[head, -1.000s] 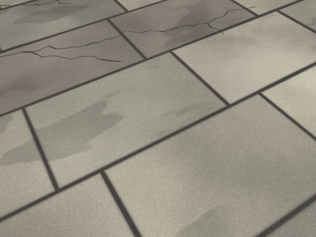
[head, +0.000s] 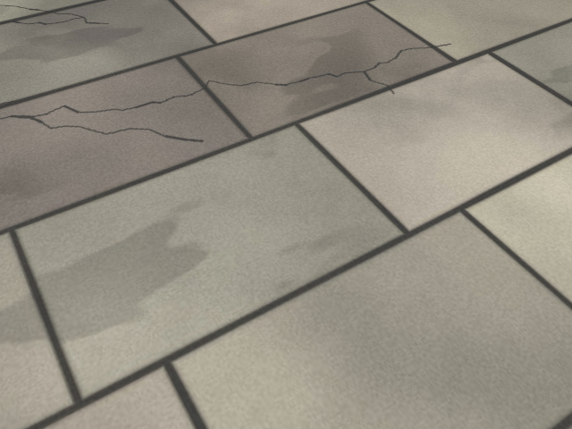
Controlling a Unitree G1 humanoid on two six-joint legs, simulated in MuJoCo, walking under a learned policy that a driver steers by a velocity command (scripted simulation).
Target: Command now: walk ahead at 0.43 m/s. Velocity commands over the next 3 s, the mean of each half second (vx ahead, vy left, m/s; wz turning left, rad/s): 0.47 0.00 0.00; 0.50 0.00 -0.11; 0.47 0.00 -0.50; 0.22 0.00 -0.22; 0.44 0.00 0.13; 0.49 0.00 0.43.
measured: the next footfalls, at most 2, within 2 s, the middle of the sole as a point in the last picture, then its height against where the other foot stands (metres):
right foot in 0.28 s outside the picture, level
left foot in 0.84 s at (238, 377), level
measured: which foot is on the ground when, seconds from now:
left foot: down 0.00-0.28, up 0.30-0.82, down 0.84-1.00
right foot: up 0.00-0.26, down 0.28-0.86, up 0.88-1.00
